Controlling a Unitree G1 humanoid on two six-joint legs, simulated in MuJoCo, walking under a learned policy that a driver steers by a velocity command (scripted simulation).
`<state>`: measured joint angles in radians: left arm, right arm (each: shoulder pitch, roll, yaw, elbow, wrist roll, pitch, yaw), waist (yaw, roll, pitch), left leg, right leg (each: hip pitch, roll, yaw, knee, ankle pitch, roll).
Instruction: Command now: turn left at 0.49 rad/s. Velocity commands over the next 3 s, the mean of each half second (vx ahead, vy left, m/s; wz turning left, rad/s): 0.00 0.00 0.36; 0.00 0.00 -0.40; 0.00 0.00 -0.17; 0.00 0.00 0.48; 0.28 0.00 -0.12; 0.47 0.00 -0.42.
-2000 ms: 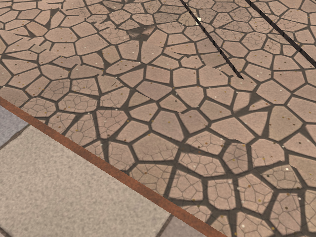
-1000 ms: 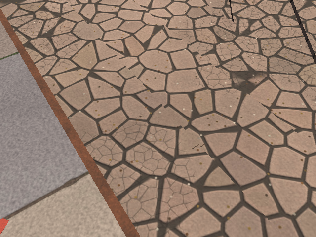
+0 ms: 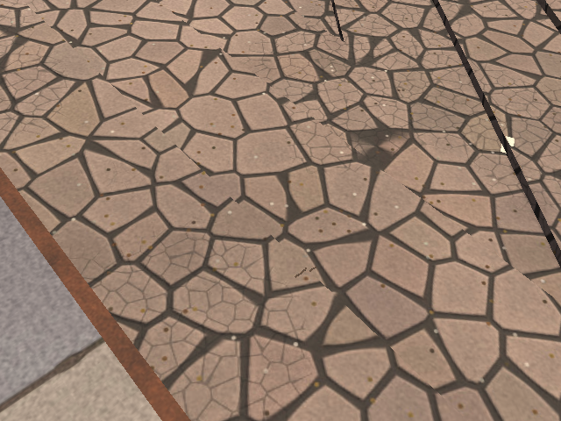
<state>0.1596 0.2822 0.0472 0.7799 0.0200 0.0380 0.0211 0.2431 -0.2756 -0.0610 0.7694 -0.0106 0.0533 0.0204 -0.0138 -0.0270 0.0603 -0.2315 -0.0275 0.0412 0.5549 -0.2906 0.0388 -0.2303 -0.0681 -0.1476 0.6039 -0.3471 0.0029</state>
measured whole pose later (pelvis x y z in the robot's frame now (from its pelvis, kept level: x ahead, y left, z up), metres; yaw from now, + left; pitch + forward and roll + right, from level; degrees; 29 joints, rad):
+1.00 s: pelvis -0.04 +0.02 +0.02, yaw -6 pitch +0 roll -1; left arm 0.18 0.34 0.09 0.78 0.02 0.08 -0.03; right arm 0.23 -0.28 -0.03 0.77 -0.03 0.02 -0.05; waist -0.01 -0.04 0.06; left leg -0.16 -0.02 0.04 0.39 -0.24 0.06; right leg -0.44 0.07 0.06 0.99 -0.42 0.03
